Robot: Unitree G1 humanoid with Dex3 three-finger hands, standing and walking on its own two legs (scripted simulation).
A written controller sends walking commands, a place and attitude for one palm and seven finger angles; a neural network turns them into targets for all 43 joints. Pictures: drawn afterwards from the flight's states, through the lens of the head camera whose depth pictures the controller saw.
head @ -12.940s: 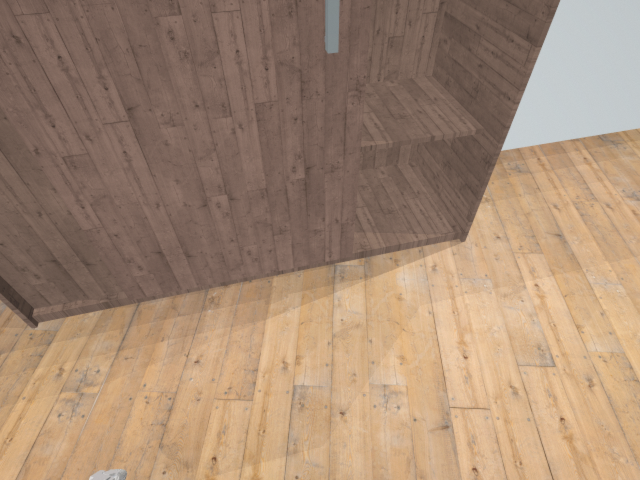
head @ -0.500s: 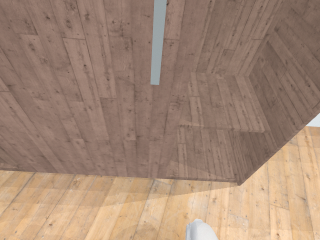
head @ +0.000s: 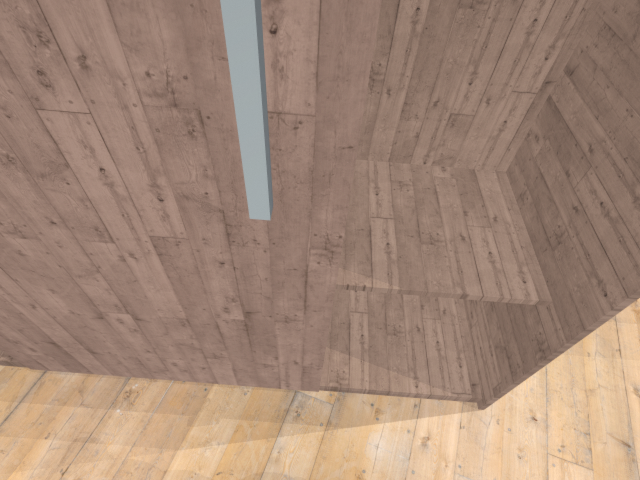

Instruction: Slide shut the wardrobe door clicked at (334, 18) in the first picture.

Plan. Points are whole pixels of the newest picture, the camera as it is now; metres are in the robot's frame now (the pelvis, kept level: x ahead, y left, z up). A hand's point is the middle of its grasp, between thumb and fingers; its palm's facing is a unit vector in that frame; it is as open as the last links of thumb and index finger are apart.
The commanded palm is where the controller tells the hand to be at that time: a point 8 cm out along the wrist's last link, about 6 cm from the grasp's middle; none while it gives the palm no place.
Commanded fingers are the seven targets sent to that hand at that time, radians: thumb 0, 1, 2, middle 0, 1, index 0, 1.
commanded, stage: come to a stop and stand still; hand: left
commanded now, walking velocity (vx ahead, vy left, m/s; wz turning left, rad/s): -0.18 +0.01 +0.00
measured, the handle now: (254, 84) +0.41 +0.11 +0.27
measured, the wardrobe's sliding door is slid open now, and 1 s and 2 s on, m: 0.49 0.49 0.49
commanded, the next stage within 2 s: none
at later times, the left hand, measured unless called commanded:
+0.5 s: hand out of the picture -0.03 +0.23 -0.17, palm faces +0.10 -0.96 -0.27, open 7.4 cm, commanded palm none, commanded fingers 0.00 0.90 0.90 -0.20 -0.30 -0.20 -0.30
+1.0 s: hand out of the picture -0.10 +0.26 -0.17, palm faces +0.04 -0.98 -0.19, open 7.4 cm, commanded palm none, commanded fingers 0.00 0.90 0.90 -0.20 -0.30 -0.20 -0.30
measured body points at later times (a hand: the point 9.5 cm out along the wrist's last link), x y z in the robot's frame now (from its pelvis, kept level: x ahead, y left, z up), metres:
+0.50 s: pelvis -0.05 +0.04 -0.01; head -0.05 +0.03 +0.44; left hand -0.03 +0.28 -0.15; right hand +0.07 -0.21 -0.14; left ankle -0.05 +0.13 -0.73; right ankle +0.01 -0.12 -0.73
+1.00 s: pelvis -0.12 +0.09 +0.00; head -0.14 +0.09 +0.45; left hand -0.10 +0.31 -0.15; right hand -0.15 -0.15 -0.15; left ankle -0.06 +0.13 -0.73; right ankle -0.13 -0.04 -0.73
